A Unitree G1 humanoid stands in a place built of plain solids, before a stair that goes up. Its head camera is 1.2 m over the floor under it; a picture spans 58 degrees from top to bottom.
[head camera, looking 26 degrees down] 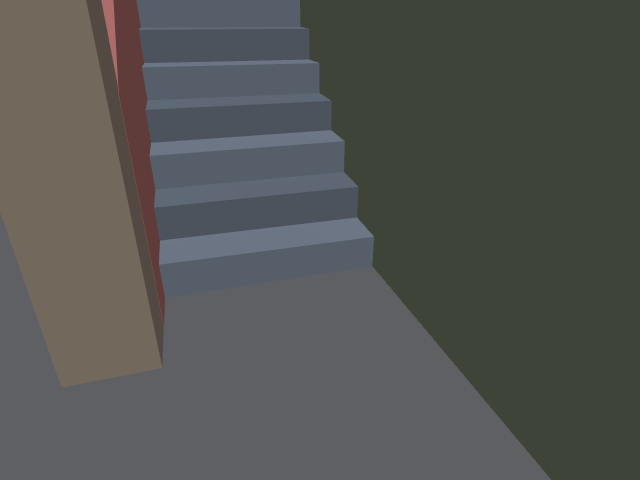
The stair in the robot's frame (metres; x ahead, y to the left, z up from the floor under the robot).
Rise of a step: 0.20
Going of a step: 0.25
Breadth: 1.31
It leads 17 degrees to the left of straight ahead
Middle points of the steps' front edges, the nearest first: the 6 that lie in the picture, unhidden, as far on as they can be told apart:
1.97 0.24 0.19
2.21 0.31 0.38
2.44 0.38 0.59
2.69 0.46 0.79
2.94 0.53 0.99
3.18 0.61 1.20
